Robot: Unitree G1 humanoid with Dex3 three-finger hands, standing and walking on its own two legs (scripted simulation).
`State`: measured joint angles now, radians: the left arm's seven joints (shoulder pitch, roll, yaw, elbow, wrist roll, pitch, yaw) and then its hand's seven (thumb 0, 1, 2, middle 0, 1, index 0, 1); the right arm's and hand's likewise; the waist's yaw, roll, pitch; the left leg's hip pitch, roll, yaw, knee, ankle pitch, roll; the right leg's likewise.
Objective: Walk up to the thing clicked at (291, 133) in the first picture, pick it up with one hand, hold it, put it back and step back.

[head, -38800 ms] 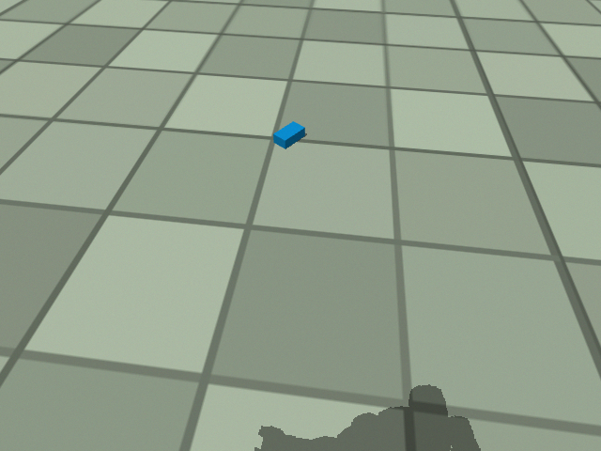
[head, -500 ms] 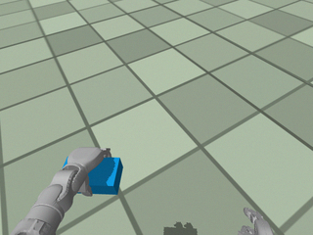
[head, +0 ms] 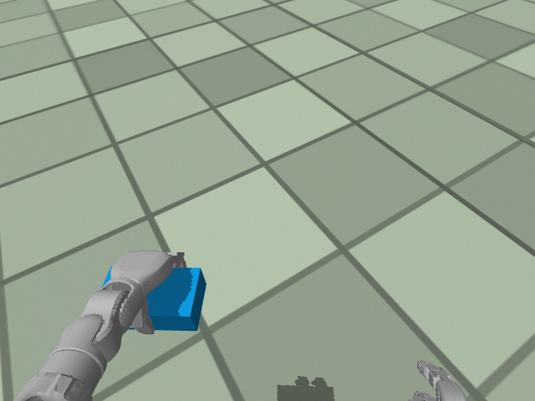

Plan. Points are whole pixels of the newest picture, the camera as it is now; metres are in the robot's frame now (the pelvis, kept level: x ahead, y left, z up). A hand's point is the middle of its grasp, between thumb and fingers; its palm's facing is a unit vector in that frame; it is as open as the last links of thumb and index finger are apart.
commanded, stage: crouch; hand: left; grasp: from above
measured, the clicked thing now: (152, 298) +0.30 +0.23 -0.06
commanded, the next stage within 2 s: lower in 1.80 s
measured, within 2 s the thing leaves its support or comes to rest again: neither
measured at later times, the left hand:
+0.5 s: hand (174, 320) +0.31 +0.23 -0.22, palm faces -0.42 +0.07 -0.91, open 11.7 cm
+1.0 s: hand (198, 344) +0.33 +0.23 -0.45, palm faces -0.48 +0.02 -0.88, open 11.7 cm
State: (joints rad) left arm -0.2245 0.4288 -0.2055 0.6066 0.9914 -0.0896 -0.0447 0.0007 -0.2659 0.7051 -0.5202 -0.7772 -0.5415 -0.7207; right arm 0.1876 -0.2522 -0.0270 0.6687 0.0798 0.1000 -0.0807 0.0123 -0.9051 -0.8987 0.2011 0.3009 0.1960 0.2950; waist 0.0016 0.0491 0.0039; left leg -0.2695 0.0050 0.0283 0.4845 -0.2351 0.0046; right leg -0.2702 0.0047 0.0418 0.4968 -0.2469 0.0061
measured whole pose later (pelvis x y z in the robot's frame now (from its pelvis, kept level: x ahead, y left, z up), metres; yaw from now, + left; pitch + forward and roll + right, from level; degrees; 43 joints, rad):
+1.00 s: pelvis -0.07 +0.01 -0.29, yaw -1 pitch +36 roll -4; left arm -0.72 0.50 -0.04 1.23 1.25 -0.20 0.39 0.00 -0.28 0.71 -0.54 -0.77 -0.56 -0.71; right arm 0.19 -0.23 -0.03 0.76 -0.08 -0.04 0.03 0.01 -0.90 -0.90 0.20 0.30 0.20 0.29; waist -0.15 0.03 -0.19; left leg -1.93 0.00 -0.05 1.92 -0.63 0.01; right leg -1.87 0.01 -0.04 1.88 -0.65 0.02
